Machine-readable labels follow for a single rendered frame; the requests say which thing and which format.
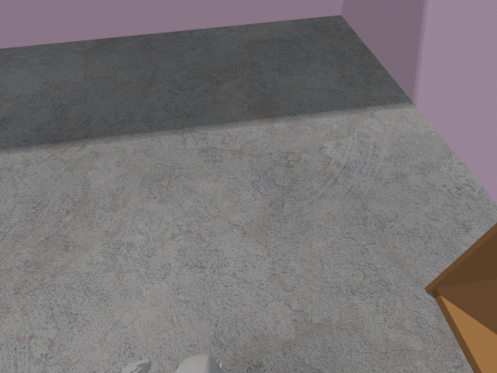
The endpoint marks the robot left thigh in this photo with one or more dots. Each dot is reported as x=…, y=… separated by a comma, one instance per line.
x=201, y=363

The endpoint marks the wardrobe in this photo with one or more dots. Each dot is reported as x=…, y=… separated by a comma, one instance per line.
x=466, y=293

